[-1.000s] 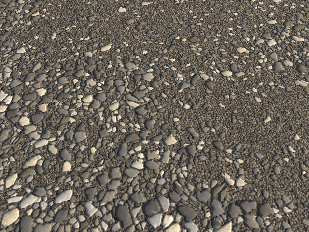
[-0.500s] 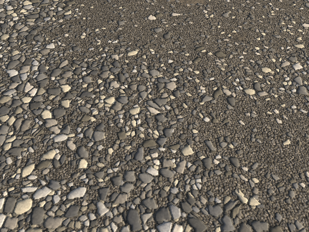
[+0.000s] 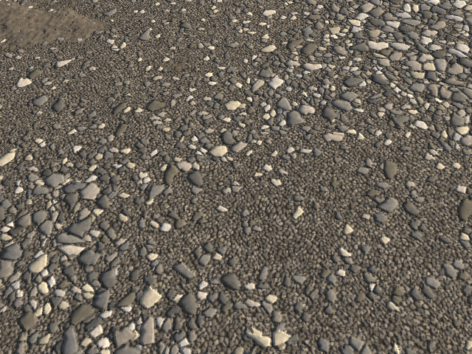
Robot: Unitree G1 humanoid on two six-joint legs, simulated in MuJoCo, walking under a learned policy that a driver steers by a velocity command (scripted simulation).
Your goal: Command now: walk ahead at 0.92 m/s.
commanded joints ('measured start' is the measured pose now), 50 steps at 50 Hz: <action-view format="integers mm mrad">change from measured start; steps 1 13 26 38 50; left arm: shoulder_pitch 137 142 -51 248 81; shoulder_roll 114 85 40 233 76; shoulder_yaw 31 18 -27 74 31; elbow -10 58 -195 -151 40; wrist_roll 44 57 27 37 41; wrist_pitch -48 -80 -101 -93 -73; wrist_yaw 0 97 34 54 58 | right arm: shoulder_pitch -78 -155 -48 104 -225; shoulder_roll -72 -20 -88 146 -13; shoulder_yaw -1 -9 -18 37 18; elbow -113 -91 -156 -218 -316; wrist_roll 2 3 -56 -4 -21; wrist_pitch -32 12 -7 12 69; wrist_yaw -8 64 23 -7 49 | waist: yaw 64 9 134 110 39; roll -107 -75 -194 -401 -94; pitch -78 79 44 -392 62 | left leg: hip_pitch -505 -410 -182 -582 -668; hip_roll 39 -151 11 -278 0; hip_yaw -98 129 -737 -182 -29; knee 113 -506 -1148 31 -110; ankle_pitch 207 639 -233 -211 336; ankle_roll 76 100 399 82 33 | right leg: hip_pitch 391 454 -237 939 420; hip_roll -296 -106 -19 -381 -222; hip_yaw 554 -159 298 1001 145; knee -569 -714 551 -529 -665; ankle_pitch -226 980 11 -222 316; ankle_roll -97 213 82 -53 -8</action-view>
